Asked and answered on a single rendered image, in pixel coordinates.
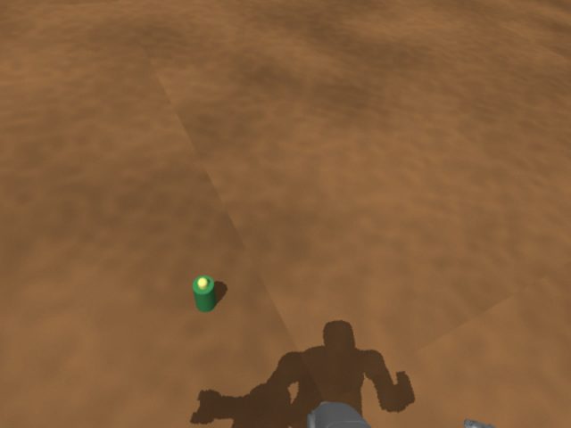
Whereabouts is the bottle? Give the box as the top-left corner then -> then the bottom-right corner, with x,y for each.
193,276 -> 216,312

